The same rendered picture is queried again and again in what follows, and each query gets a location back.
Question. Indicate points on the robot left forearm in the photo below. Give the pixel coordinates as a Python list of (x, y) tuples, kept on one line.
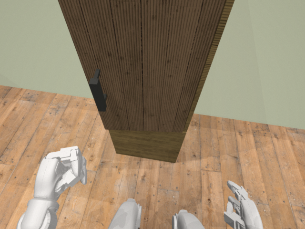
[(40, 214)]

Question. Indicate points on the right robot hand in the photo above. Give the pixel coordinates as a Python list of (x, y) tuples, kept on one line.
[(247, 215)]

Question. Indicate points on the robot left thigh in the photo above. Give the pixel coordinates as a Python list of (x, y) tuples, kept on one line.
[(128, 216)]

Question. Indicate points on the robot right thigh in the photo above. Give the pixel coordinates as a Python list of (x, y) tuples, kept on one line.
[(184, 220)]

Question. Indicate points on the left robot hand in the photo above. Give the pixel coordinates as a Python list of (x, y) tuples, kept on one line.
[(51, 170)]

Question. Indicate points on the handle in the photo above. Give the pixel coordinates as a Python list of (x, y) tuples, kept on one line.
[(97, 93)]

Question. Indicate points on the cupboard door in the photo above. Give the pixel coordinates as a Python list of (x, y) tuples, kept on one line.
[(151, 54)]

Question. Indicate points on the robot thigh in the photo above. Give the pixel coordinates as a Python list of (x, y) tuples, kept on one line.
[(128, 216), (184, 220)]

